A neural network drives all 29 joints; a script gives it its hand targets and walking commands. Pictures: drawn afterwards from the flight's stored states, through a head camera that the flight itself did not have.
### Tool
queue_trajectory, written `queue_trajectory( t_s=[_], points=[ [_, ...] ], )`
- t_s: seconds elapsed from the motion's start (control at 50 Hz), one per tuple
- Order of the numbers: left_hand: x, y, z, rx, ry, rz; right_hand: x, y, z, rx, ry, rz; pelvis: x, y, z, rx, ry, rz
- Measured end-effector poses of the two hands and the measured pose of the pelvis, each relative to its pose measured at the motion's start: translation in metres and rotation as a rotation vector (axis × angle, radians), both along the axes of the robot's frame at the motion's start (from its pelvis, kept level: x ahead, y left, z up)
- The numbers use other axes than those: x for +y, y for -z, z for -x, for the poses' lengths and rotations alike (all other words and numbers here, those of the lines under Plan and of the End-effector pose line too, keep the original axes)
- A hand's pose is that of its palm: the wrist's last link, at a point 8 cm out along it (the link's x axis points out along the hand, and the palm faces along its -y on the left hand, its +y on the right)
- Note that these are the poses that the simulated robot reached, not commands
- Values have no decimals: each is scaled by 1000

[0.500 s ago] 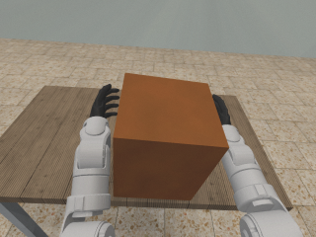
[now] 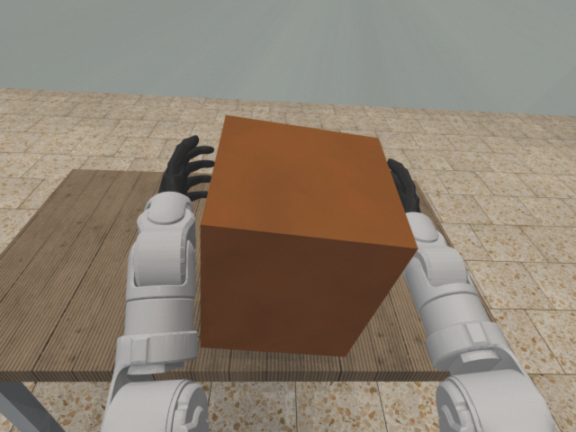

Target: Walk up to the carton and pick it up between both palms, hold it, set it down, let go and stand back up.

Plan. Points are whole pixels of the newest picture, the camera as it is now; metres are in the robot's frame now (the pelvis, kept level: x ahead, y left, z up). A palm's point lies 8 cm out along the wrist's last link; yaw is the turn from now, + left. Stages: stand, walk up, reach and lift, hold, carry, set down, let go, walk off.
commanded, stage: reach and lift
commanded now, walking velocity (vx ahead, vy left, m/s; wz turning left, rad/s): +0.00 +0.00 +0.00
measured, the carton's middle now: (289, 243) +0.35 +0.00 +0.14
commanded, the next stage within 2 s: hold in 1.20 s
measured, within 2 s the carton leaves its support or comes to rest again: neither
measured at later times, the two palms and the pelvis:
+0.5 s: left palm (176, 180) +0.37 +0.15 +0.23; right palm (408, 203) +0.37 -0.16 +0.20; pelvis +0.00 +0.00 +0.00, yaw +0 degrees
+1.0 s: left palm (171, 175) +0.36 +0.15 +0.24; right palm (412, 191) +0.36 -0.15 +0.22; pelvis +0.00 +0.00 +0.00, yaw +0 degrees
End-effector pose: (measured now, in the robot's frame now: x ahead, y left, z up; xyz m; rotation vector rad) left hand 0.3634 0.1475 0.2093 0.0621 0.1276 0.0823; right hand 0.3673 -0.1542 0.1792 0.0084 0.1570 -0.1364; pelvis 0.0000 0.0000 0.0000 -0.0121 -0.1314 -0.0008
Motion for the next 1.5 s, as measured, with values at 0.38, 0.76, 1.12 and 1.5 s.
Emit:
queue_trajectory(
  t_s=[0.38,0.76,1.12,1.5],
  points=[
    [-1,-16,-3,-10,16,6,-2,-16,1,-11,13,-6,0,0,1,-4,3,1],
    [-3,-30,-5,-16,17,3,-4,-31,-2,-18,13,-11,-1,0,-1,-4,5,2],
    [3,-33,0,-33,19,19,1,-44,2,-35,14,-3,-2,0,3,5,5,1],
    [4,-55,6,-45,-3,34,2,-71,2,-48,-6,-6,-5,0,0,-6,6,1]
  ],
)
